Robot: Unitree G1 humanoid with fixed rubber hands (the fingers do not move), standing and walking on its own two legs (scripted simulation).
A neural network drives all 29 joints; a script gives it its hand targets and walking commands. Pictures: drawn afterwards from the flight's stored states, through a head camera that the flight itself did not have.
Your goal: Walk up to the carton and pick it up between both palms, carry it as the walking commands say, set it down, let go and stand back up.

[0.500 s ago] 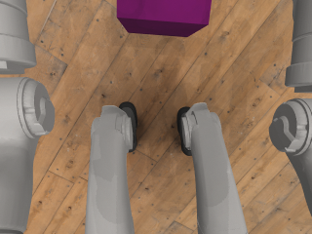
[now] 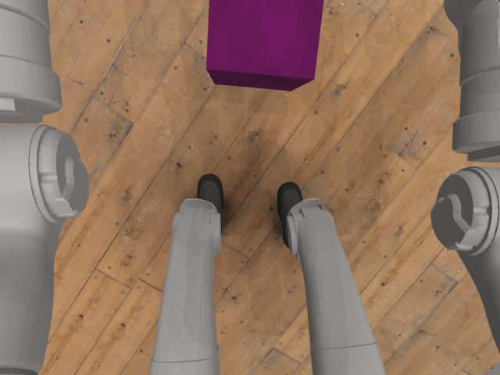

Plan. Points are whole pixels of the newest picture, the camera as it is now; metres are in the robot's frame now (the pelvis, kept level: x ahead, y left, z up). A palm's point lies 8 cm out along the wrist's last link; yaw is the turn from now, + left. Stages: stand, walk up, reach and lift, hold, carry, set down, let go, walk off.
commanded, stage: let go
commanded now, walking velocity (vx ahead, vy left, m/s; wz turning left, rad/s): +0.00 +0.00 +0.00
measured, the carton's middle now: (260, 35) +0.59 -0.03 -0.51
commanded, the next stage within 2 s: stand in 1.48 s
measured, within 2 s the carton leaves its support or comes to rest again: neither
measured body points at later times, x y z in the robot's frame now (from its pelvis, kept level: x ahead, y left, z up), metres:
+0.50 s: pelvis +0.08 -0.02 +0.07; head +0.28 -0.01 +0.47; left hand +0.50 +0.21 -0.01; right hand +0.47 -0.26 -0.01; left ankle +0.12 +0.11 -0.60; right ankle +0.09 -0.13 -0.60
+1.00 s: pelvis +0.10 +0.00 +0.12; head +0.15 +0.03 +0.57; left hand +0.31 +0.26 +0.04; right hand +0.31 -0.23 +0.06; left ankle +0.12 +0.11 -0.60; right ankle +0.09 -0.13 -0.60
